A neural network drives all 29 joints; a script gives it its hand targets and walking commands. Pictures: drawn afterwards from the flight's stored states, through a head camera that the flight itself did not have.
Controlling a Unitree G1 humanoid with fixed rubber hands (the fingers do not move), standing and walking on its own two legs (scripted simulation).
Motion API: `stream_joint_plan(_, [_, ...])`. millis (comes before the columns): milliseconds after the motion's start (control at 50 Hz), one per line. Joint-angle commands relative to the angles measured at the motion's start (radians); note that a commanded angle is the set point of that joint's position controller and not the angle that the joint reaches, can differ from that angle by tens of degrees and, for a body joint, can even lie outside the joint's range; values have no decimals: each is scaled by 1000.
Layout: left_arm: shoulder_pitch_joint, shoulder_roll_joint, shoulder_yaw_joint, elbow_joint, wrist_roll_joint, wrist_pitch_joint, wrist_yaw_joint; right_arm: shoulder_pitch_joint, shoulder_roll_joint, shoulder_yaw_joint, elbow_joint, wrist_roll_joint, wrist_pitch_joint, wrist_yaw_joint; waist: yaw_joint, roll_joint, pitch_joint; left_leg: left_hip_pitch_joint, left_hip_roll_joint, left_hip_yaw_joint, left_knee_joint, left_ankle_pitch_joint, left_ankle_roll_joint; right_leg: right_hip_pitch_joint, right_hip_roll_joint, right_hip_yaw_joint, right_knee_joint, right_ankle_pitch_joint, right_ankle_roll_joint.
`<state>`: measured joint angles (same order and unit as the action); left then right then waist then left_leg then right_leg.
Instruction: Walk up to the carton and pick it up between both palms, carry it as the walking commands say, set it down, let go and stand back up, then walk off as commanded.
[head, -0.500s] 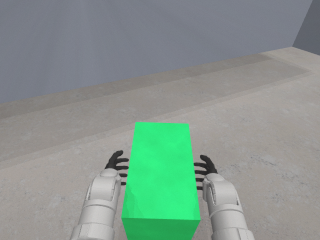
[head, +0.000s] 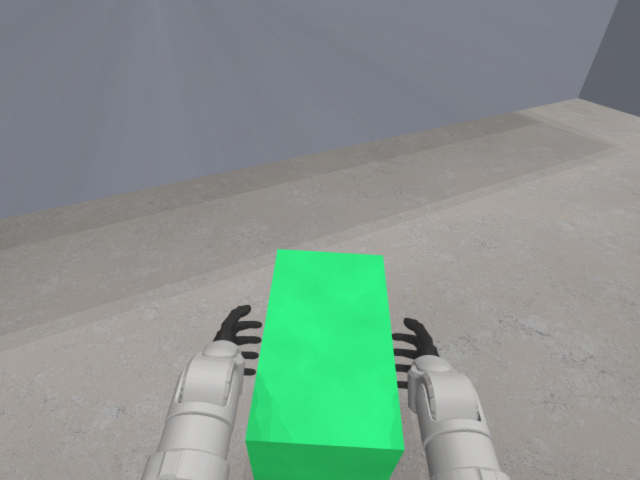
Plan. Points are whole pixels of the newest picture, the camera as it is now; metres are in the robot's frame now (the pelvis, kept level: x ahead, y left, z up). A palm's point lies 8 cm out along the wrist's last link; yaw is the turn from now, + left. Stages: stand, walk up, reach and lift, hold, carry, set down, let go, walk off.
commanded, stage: hold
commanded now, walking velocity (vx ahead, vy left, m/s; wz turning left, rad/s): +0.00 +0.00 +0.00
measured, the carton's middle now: (324, 361) +0.34 -0.01 -0.03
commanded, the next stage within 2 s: carry in 0.30 s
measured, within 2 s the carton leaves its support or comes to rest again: neither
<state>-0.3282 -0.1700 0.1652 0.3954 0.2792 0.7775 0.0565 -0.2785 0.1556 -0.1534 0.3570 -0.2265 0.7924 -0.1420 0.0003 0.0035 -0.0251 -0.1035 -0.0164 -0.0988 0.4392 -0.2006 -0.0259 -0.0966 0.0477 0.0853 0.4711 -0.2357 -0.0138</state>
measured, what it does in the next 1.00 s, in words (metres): steps on the spot, turning right: left foot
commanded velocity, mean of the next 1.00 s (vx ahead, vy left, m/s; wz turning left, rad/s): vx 0.00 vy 0.00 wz -0.28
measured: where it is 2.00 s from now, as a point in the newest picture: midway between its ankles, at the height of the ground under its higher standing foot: outside the picture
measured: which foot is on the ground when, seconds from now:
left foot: down 0.00-0.60, up 0.62-0.88, down 0.90-1.00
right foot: down 0.00-1.00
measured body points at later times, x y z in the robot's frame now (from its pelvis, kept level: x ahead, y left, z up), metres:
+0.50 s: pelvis -0.02 +0.00 -0.01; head -0.01 -0.01 +0.44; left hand +0.31 +0.11 +0.04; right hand +0.30 -0.14 +0.04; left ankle +0.04 +0.14 -0.74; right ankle -0.01 -0.11 -0.72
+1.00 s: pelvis -0.03 -0.01 -0.01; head +0.01 -0.03 +0.44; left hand +0.35 -0.03 +0.09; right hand +0.25 -0.26 +0.08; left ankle +0.02 +0.09 -0.74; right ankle -0.04 -0.12 -0.73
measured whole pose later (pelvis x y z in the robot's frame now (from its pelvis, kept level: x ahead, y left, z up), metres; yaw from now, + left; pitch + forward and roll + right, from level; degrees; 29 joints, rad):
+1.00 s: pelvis -0.03 -0.01 -0.01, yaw -19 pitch +5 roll +0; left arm -0.54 -0.25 0.20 -0.05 0.17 1.07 0.33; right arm -0.54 0.22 -0.24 -0.05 -0.07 1.07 -0.35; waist -0.04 0.01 -0.01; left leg -0.41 0.03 0.06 0.58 -0.26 0.02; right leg -0.45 0.05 0.02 0.65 -0.42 0.00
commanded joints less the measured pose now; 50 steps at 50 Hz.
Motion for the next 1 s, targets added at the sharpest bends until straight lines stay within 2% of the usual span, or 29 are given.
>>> stream_joint_plan(0, [-544, -1076, -489, -150, -348, -82, -286, -679, 1154, 549, -125, 323, -91, 367, 15, -79, -306, 132, -47, -11, -13, 168, 47, -26, 6, 26, -90, 168, 32])
stream_joint_plan(60, [-557, -1071, -511, -170, -348, -81, -293, -694, 1141, 561, -176, 336, -104, 354, 22, -4, -327, 112, -55, 6, -4, 172, 31, 11, -1, 35, -87, 188, 27])
stream_joint_plan(80, [-566, -1073, -519, -182, -361, -81, -294, -762, 1162, 586, -241, 351, -112, 347, 23, -40, -327, 91, -57, 5, 5, 157, 39, 10, -12, 47, -85, 198, 35])
stream_joint_plan(100, [-608, -1067, -533, -189, -367, -79, -293, -666, 1140, 542, -139, 319, -94, 347, -9, -17, -296, 123, -47, -4, -8, 141, 36, -29, -1, 34, -89, 149, 21])
stream_joint_plan(160, [-573, -1053, -469, -67, -328, -63, -309, -753, 1121, 498, -134, 300, -101, 339, 7, -14, -220, 36, -56, 11, -10, -1, 38, -29, -11, 35, -106, 4, 26])
stream_joint_plan(260, [-668, -1077, -510, -116, -355, -93, -307, -780, 1131, 515, -118, 303, -113, 346, -3, -28, -297, 84, -54, 4, -5, 14, 36, -39, 4, 19, -100, -6, 12])
stream_joint_plan(280, [-610, -1067, -493, -109, -331, -70, -288, -839, 1082, 538, -174, 284, -94, 353, 3, 12, -193, -99, 135, -66, -16, -156, 51, -235, -161, 100, -83, -70, -10])
stream_joint_plan(320, [-642, -1064, -506, -132, -328, -48, -266, -860, 1087, 544, -149, 299, -73, 341, 6, 89, -126, -160, 173, -133, -84, -346, 47, -353, -116, 138, -39, -275, -34])
stream_joint_plan(340, [-667, -1063, -525, -161, -349, -39, -263, -861, 1088, 550, -195, 301, -68, 334, 5, 88, -171, -145, 210, -168, -107, -358, 69, -347, -89, 99, 15, -226, -24])
stream_joint_plan(360, [-681, -1089, -561, -190, -380, -17, -259, -830, 1088, 558, -248, 302, -53, 316, -2, 55, -230, -108, 257, -193, -108, -313, 101, -377, -62, 71, 98, -158, -16])
stream_joint_plan(400, [-742, -1134, -631, -311, -427, 13, -231, -857, 1117, 590, -346, 355, -22, 294, -4, 189, -357, -57, 383, -239, -135, -162, 179, -404, 4, -35, 375, -211, 8])
stream_joint_plan(460, [-810, -1118, -676, -437, -516, 67, -216, -735, 1141, 588, -375, 359, 27, 238, -12, 159, -469, 13, 404, -134, 20, 319, 205, -397, -23, -54, 376, -238, 1])
stream_joint_plan(480, [-858, -1119, -702, -464, -543, 81, -195, -853, 1099, 599, -468, 367, 33, 206, -10, 137, -491, -6, 387, -18, 77, 354, 175, -362, -30, -56, 341, -211, -1])
stream_joint_plan(520, [-766, -1087, -700, -484, -559, 133, -150, -768, 1070, 596, -483, 372, 77, 154, 8, 140, -525, 52, 305, 130, 270, 576, 104, -287, -21, -39, 128, -35, -28])
stream_joint_plan(540, [-833, -1084, -704, -483, -584, 154, -134, -834, 1044, 600, -522, 380, 91, 128, 3, 41, -531, -9, 260, 133, 330, 529, 63, -220, -46, 40, 75, 233, -54])
stream_joint_plan(560, [-663, -1071, -661, -464, -564, 182, -115, -777, 1032, 619, -577, 401, 115, 109, 10, -30, -577, -179, 209, 158, 415, 325, 16, -20, -102, 118, 76, 484, -79])
stream_joint_plan(580, [-766, -1055, -683, -515, -584, 186, -98, -870, 1000, 604, -635, 412, 114, 94, 14, -102, -606, -377, 153, 182, 499, -34, -29, 173, -213, 225, 111, 899, -103])
stream_joint_plan(600, [-780, -1026, -634, -464, -581, 205, -84, -933, 990, 621, -632, 427, 147, 74, 12, -325, -571, -578, 64, 205, 592, -507, -55, 273, -351, 363, 117, 1215, -141])
stream_joint_plan(620, [-947, -995, -633, -476, -571, 204, -55, -1083, 935, 587, -610, 424, 157, 52, 17, -284, -606, -587, 48, 139, 571, -459, -52, 276, -371, 366, 134, 1213, -179])
stream_joint_plan(680, [-775, -927, -566, -553, -481, 232, 28, -948, 976, 618, -553, 506, 217, 53, 25, -54, -659, -551, 41, 117, 572, -314, -44, 211, -288, 277, 125, 975, -150])
stream_joint_plan(720, [-844, -950, -540, -568, -478, 238, 57, -1041, 991, 625, -619, 524, 217, 30, 30, -145, -703, -630, 47, 110, 454, -279, -34, 379, -248, 193, 189, 1024, -145])
stream_joint_plan(820, [-692, -891, -477, -512, -378, 242, 120, -1035, 957, 649, -602, 578, 245, 24, 24, -157, -703, -434, 43, 107, 158, -141, -11, 291, -233, 125, 191, 867, -139])
stream_joint_plan(840, [-681, -861, -461, -463, -351, 244, 126, -1063, 919, 629, -592, 575, 245, 24, 11, -69, -717, -317, 44, 110, 79, -26, 3, 195, -194, 78, 202, 767, -94])
stream_joint_plan(860, [-619, -879, -461, -447, -350, 258, 126, -991, 948, 636, -575, 562, 258, 28, 2, -56, -727, -111, 82, 84, 13, 268, 22, 51, -161, 27, 220, 642, -50])
stream_joint_plan(880, [-704, -884, -477, -455, -356, 258, 129, -1026, 938, 613, -551, 552, 258, 26, 2, 106, -725, 78, 168, -12, 35, 587, 52, -140, -97, 1, 245, 280, -6])
stream_joint_plan(900, [-688, -898, -486, -477, -358, 268, 129, -939, 922, 580, -537, 534, 268, 31, 11, 295, -746, 265, 344, -183, 74, 969, 121, -330, -41, -22, 306, -120, 5])
stream_joint_plan(920, [-740, -917, -482, -447, -371, 277, 133, -1004, 878, 549, -509, 525, 277, 28, 16, 256, -658, 229, 397, -146, 96, 949, 173, -394, -17, -90, 256, -325, 20])
stream_joint_plan(940, [-756, -872, -480, -474, -367, 274, 130, -979, 890, 549, -478, 515, 287, 34, 6, 218, -642, 194, 383, -78, 125, 747, 189, -351, -36, -115, 194, -309, 16])
stream_joint_plan(980, [-838, -925, -478, -438, -398, 286, 112, -1064, 955, 567, -467, 488, 283, 30, 12, 76, -537, 17, 227, 35, 104, 528, 121, -232, -42, -99, 59, -47, -14])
